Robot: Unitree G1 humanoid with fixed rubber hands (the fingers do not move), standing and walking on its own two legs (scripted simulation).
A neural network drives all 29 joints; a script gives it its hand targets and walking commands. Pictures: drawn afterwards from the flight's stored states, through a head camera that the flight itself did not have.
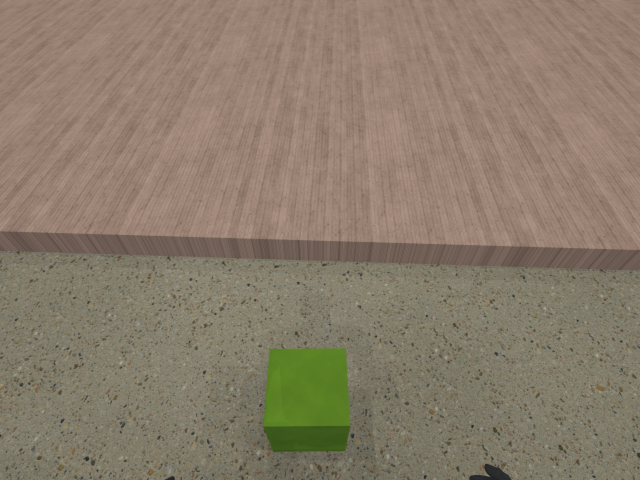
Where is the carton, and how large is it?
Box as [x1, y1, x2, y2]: [263, 348, 349, 451]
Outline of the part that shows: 345,348 269,350 263,426 273,451 345,449 349,429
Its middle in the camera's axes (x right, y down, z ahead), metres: -0.03 +0.45 +1.08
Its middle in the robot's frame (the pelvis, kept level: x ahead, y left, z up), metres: +0.43 +0.04 -0.64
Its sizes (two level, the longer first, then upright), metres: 0.210 0.200 0.250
